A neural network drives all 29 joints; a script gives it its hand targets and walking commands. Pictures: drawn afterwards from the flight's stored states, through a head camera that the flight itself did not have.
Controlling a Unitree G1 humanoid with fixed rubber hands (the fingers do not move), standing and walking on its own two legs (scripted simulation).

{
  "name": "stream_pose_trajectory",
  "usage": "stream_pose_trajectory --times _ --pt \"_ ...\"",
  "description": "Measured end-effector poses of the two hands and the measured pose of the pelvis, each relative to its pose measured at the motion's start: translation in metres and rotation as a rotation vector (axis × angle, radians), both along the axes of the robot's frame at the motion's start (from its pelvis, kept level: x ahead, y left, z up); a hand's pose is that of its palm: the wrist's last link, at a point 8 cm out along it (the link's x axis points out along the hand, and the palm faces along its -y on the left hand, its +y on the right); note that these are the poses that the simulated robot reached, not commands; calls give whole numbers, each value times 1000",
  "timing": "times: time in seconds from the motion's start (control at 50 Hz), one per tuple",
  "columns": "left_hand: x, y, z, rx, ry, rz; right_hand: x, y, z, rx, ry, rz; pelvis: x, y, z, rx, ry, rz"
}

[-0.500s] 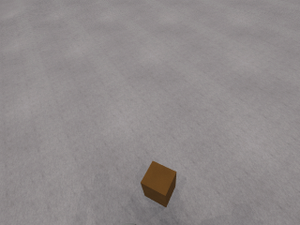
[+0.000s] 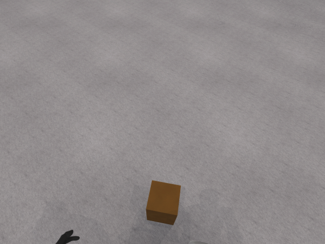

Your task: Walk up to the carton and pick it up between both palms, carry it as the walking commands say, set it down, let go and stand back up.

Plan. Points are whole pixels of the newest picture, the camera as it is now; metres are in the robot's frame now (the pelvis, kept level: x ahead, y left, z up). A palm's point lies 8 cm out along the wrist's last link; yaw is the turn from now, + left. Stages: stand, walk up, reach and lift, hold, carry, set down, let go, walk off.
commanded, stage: walk up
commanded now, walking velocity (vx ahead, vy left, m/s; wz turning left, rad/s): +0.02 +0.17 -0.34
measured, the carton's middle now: (163, 203) +0.40 -0.01 -0.66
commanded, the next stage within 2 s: stand in 2.00 s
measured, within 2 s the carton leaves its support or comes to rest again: neither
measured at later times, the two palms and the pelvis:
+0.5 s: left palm out of the picture +0.15 +0.31 -0.15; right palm out of the picture +0.00 -0.21 -0.11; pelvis +0.02 +0.06 -0.01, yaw -8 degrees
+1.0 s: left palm out of the picture +0.13 +0.24 -0.14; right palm out of the picture +0.00 -0.22 -0.15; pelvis +0.02 +0.02 +0.00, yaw -10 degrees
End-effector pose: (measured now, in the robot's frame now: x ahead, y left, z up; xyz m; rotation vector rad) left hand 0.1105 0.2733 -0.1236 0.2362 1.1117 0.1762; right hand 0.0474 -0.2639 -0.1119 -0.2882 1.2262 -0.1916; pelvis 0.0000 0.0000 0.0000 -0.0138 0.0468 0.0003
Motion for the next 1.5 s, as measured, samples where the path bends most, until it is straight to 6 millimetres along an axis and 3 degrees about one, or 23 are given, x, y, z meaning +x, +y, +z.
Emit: stream_pose_trajectory --times 0.1,0.16,0.26,0.36,0.44,0.6,0.68,0.74,0.84,0.92,1.0,1.16,1.34,1.5 --pt "63 -18 7 -26 -99 -91 -47 14 -20 23 111 -119 9 16 -7 12 -1 -40" --pt "78 -22 9 -11 -128 -134 -61 28 -34 60 135 -169 13 22 -12 11 -5 -58" --pt "57 -5 5 -1 -30 -135 -41 54 -30 100 67 -191 17 34 -4 14 -28 -86" --pt "37 22 -16 -18 50 -103 -20 62 -23 44 -1 -188 20 51 -11 -7 -42 -110" --pt "31 36 -28 -25 95 -118 -33 59 -16 -25 6 -203 19 59 -14 -19 -42 -130" --pt "41 21 -15 -67 90 -158 -62 36 6 -65 56 -236 15 51 0 -40 -35 -159" --pt "47 0 -10 -54 71 -192 -70 20 -5 -36 63 -258 12 36 -2 -29 -34 -173" --pt "48 -16 -10 -17 34 -207 -72 9 -26 10 67 -263 11 21 -13 4 -38 -180" --pt "27 -34 3 -3 67 -200 -56 18 -33 95 55 -258 12 15 -2 10 -57 -193" --pt "21 -41 1 -23 74 -185 -48 32 -34 132 58 -242 15 13 0 5 -60 -188" --pt "18 -37 -12 -43 91 -169 -50 41 -34 117 71 -241 20 18 -4 -11 -57 -172" --pt "2 -11 -18 -31 151 -135 -62 52 -24 89 124 -244 26 29 -1 16 -56 -169" --pt "-24 28 -20 22 240 -100 -55 60 -26 67 125 -243 29 49 -4 25 -52 -172" --pt "-39 24 -25 -2 289 -93 -43 78 -29 93 115 -233 35 53 -4 28 -58 -175"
